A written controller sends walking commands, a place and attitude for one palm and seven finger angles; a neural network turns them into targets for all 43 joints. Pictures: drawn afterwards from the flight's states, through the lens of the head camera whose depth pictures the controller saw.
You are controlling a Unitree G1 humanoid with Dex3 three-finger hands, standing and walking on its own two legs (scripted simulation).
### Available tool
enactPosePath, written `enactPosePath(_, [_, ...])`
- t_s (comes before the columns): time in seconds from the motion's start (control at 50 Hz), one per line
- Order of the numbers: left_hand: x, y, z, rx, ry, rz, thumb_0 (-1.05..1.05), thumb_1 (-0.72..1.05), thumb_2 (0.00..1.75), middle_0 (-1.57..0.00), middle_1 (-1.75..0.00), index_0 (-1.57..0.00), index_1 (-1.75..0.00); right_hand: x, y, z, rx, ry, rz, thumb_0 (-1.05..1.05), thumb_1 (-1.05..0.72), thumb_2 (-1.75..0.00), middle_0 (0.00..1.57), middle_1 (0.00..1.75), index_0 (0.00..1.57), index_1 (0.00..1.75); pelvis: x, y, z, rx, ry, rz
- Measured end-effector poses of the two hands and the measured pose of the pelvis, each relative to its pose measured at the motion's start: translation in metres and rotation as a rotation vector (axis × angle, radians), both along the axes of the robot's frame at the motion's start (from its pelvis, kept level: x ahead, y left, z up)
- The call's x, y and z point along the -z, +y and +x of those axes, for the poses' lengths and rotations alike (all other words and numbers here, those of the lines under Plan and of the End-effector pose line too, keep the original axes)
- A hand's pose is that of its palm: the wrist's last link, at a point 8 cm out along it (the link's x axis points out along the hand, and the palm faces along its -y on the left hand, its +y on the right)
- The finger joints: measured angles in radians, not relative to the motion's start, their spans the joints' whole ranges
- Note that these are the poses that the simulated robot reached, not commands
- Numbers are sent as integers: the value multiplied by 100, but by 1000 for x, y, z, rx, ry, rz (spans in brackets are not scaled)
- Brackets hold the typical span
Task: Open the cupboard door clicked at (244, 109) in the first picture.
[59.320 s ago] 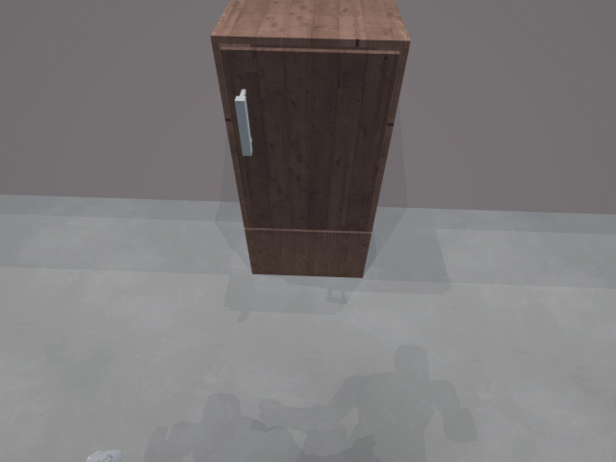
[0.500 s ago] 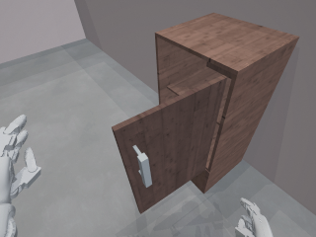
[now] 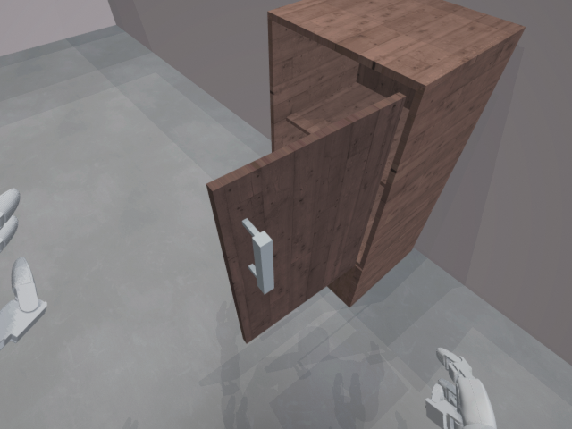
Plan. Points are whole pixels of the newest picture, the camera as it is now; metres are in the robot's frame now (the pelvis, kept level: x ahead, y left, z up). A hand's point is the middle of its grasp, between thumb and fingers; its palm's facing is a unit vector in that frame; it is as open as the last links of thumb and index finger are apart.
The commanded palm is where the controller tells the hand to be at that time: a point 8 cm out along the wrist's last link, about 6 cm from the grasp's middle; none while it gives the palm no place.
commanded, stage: step back with the hand held close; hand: left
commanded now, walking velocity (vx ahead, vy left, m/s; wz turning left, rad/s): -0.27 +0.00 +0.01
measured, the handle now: (257, 257) +0.40 +0.08 -0.04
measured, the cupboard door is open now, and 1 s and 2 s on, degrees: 86 86 86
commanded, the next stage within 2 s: stop stepping back and stand still in 0.68 s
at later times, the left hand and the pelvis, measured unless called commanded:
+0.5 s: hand out of the picture +0.13 +0.29 +0.16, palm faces +0.47 -0.74 -0.48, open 7.4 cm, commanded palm +0.05 +0.32 +0.18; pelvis -0.07 +0.01 -0.01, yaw +5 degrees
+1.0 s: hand out of the picture +0.05 +0.24 +0.16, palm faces +0.29 -0.80 -0.53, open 7.4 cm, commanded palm -0.01 +0.28 +0.18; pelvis -0.16 -0.01 +0.00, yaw -1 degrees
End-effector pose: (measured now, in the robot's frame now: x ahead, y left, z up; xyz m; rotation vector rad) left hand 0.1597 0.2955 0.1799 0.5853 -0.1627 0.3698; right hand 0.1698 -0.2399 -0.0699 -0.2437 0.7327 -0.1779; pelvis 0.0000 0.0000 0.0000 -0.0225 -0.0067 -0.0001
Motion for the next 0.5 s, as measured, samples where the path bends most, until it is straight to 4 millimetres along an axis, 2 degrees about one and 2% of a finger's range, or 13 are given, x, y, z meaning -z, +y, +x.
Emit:
enactPosePath(0.16, [2,10,-32,-32,-39,32,2,89,90,-21,-31,-21,-30,8,11,-27,-43,11,-8,1,-90,-90,21,30,20,30,6,3,-24,-45,-3,-12])
enactPosePath(0.3, [-1,11,-64,-74,-84,48,2,89,90,-21,-31,-21,-30,17,16,-38,-98,21,-7,1,-90,-90,21,30,20,30,11,0,-40,-69,-5,-9])
enactPosePath(0.38, [0,13,-72,-63,-123,16,2,89,90,-21,-31,-21,-30,17,17,-44,-94,32,-20,1,-90,-90,21,30,20,30,13,5,-50,-67,-5,-11])
enactPosePath(0.5, [-2,25,-77,-28,-136,40,2,89,90,-21,-31,-21,-30,11,23,-58,-68,3,-40,1,-90,-90,21,30,20,30,14,12,-68,-82,-9,-52])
